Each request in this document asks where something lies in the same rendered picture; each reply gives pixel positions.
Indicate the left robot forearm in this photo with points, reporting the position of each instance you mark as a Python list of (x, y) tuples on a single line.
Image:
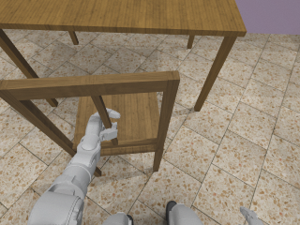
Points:
[(78, 173)]

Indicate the right robot thigh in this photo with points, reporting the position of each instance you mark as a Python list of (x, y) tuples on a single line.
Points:
[(183, 215)]

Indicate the left robot upper arm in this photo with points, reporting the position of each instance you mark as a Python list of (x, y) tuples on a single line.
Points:
[(56, 208)]

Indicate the chair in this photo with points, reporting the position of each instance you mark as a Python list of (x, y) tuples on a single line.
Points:
[(140, 128)]

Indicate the table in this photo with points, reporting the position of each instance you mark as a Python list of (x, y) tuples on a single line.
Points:
[(214, 18)]

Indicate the robot right foot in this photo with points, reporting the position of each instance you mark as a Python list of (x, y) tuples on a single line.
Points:
[(169, 208)]

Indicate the robot right hand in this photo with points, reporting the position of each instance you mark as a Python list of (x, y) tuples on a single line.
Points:
[(250, 216)]

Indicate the robot left hand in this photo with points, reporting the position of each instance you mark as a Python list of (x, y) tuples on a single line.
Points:
[(95, 126)]

